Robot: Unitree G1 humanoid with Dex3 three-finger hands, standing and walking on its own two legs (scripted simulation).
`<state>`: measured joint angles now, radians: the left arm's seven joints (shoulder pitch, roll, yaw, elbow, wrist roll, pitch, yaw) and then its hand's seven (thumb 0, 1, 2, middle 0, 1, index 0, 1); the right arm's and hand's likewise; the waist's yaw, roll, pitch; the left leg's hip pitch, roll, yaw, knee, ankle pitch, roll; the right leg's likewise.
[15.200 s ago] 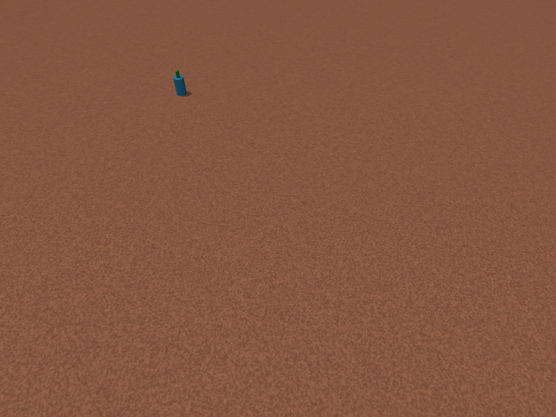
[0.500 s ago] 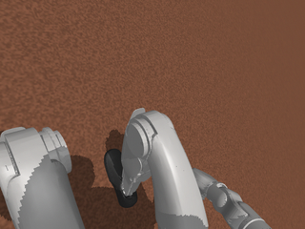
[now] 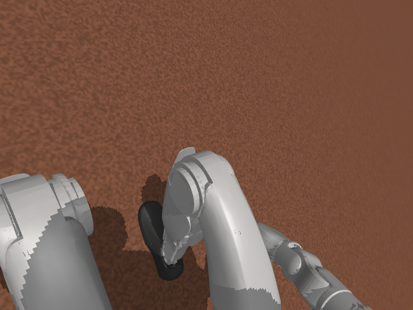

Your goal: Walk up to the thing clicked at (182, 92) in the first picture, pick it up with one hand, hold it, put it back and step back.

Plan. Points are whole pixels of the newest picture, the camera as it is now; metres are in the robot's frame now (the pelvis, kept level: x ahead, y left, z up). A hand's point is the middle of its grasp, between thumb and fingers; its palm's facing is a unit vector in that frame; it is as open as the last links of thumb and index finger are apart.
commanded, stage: close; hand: left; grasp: from the side
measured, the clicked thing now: out of the picture +0.43 +0.30 -0.20
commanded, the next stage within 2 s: settle in 0.06 s
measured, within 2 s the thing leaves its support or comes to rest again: leaves its support in 0.54 s
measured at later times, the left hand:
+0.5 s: hand out of the picture +0.43 +0.30 -0.17, palm faces +0.39 -0.92 +0.00, open 7.2 cm
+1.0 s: hand out of the picture +0.40 +0.32 -0.05, palm faces +0.33 -0.94 -0.06, open 7.1 cm
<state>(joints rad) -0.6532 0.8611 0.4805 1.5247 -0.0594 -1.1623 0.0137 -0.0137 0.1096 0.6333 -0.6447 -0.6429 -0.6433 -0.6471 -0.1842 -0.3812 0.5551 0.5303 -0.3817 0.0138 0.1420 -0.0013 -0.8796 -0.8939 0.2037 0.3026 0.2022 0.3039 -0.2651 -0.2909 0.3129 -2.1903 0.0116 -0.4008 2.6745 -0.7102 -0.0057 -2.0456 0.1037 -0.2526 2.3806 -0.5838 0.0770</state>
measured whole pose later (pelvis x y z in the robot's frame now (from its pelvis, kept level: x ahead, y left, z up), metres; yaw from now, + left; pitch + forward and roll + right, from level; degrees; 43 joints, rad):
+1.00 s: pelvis +0.01 -0.01 +0.03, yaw +4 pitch +20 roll -15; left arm -0.56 0.64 0.37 0.99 -0.09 -0.76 -0.09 -0.01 -0.09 0.90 -0.80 -0.86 -1.02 -1.00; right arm -0.02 -0.34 0.27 0.59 -0.21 0.05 0.14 0.00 -0.89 -0.90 0.20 0.30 0.20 0.30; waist -0.16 -0.12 0.08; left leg -2.24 0.01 -0.27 2.54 -0.68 0.01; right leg -2.10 0.04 -0.17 2.34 -0.61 0.05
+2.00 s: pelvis +0.03 -0.02 +0.09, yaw +12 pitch +32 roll -6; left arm -0.56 0.43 0.40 0.81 -0.12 -0.56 -0.20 -0.01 -0.12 0.93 -0.81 -0.87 -1.02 -1.03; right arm 0.09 -0.28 0.05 0.67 -0.07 0.02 0.05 0.00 -0.90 -0.90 0.20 0.30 0.20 0.30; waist -0.11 -0.01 -0.11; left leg -2.15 0.01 -0.12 2.28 -0.69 -0.02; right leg -2.10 0.00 -0.05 2.21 -0.68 0.02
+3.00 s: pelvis +0.05 -0.02 +0.22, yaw +14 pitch +32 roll -3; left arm -0.29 0.29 0.27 0.39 -0.17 -0.36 -0.14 -0.02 -0.12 0.93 -0.80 -0.89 -1.02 -1.04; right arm 0.11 -0.25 -0.01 0.62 0.02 -0.03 -0.02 0.01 -0.91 -0.90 0.20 0.30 0.20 0.30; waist -0.04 0.03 -0.19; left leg -1.74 0.03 -0.07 1.86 -0.67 -0.02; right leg -1.71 -0.01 -0.03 1.82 -0.66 0.02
